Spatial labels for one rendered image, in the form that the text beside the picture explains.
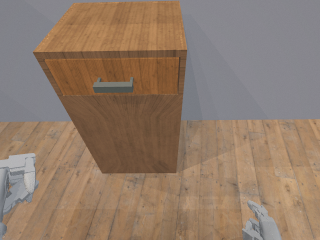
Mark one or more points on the right robot hand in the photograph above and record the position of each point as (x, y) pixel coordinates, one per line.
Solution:
(265, 229)

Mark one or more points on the cabinet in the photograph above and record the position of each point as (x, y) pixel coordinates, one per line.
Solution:
(125, 133)

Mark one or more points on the handle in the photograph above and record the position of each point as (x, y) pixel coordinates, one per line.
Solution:
(113, 87)

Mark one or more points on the left robot hand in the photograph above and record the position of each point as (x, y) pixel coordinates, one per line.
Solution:
(20, 171)

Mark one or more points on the drawer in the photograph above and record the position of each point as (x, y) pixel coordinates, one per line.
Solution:
(151, 75)

